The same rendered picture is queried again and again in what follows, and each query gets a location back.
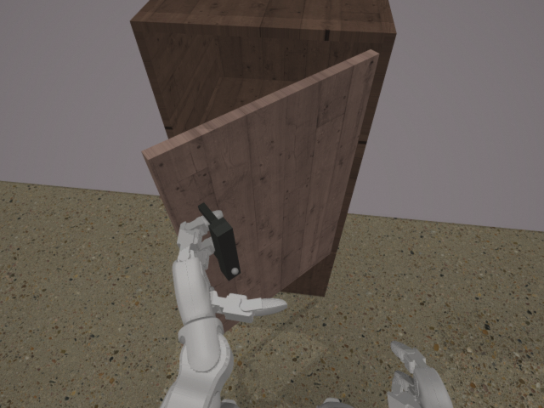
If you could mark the handle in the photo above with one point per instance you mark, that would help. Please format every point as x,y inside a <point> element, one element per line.
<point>224,242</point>

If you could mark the robot left forearm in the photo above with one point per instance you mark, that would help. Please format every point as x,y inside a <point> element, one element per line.
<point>205,363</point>

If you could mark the cupboard door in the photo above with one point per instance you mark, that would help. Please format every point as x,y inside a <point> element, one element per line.
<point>278,169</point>

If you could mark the robot right hand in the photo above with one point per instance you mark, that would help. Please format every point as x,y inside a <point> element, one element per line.
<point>424,390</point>

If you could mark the robot left hand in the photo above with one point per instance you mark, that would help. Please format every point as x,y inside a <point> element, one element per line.
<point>191,283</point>

